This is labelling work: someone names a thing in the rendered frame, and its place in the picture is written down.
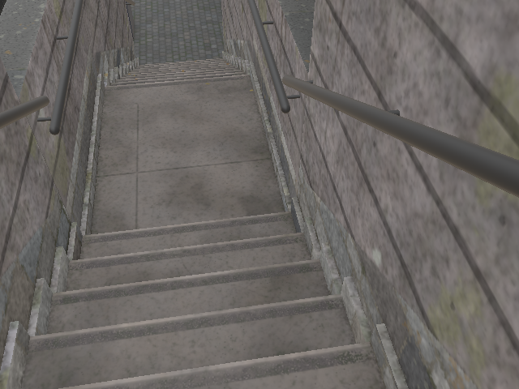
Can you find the stairs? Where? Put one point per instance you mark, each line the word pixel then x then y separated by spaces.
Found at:
pixel 236 303
pixel 171 71

